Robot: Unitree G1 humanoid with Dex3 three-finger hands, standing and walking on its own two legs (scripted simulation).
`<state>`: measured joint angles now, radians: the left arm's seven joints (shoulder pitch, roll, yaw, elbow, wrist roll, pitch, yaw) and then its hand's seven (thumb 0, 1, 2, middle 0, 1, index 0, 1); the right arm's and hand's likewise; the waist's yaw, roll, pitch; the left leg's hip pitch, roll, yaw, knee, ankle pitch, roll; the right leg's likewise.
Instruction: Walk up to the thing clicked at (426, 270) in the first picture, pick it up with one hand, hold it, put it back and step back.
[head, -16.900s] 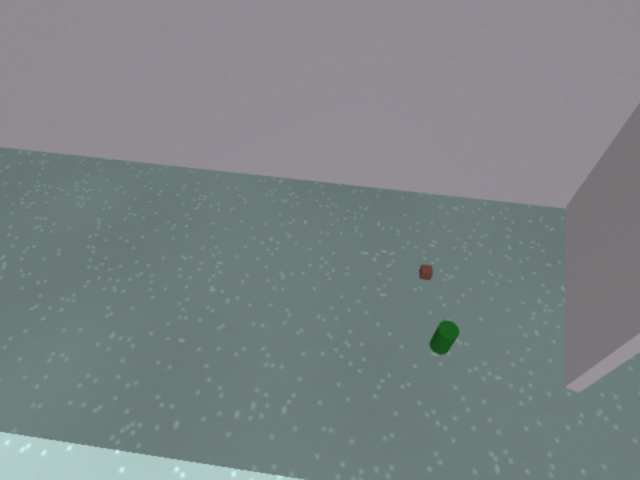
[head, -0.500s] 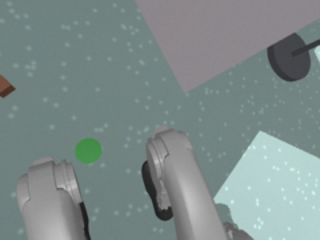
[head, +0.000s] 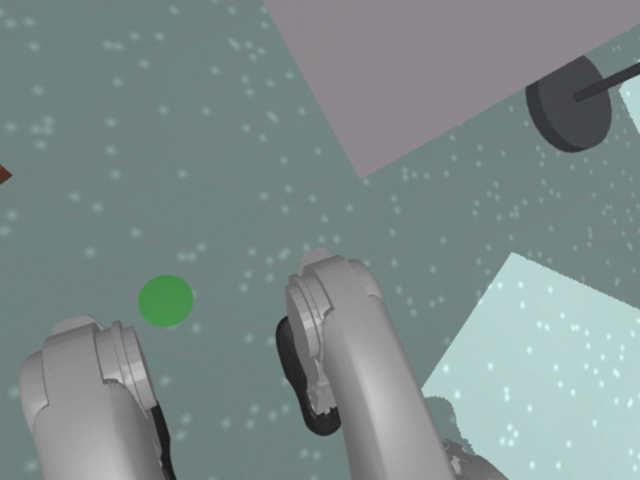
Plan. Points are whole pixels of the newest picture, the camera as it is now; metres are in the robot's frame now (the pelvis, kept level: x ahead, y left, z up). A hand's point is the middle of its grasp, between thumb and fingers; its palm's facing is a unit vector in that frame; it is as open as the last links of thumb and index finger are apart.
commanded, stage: rise first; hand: left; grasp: from above
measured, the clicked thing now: out of the picture +0.52 +0.29 -0.30
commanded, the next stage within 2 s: approach in 0.42 s
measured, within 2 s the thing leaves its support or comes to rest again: neither
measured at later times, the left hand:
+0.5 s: hand out of the picture +0.48 +0.33 -0.18, palm faces -0.30 -0.27 -0.91, open 13.8 cm
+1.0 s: hand out of the picture +0.55 +0.27 -0.16, palm faces -0.25 -0.24 -0.94, open 14.2 cm
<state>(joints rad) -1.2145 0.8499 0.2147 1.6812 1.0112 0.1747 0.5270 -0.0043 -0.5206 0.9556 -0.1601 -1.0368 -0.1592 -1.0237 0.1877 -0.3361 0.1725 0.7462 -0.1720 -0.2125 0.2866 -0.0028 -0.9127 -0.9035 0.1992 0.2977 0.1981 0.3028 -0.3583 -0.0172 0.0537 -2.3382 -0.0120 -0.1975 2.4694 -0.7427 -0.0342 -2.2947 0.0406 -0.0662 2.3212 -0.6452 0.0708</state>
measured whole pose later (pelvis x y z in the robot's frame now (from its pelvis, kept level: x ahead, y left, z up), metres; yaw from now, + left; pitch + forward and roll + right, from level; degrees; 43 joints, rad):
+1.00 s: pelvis +0.00 +0.00 +0.01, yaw -1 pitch +36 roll -11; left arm -1.38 0.85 0.17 1.74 1.03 0.30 0.58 0.00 -0.58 1.00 -0.11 -1.05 -0.10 -1.05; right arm 0.24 -0.36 0.21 0.72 -0.18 -0.21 0.29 0.00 -0.90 -0.89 0.20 0.30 0.20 0.30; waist -0.46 -0.01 0.04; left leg -2.33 0.01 -0.21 2.44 -0.76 -0.04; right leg -2.29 0.05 -0.08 2.29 -0.64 0.07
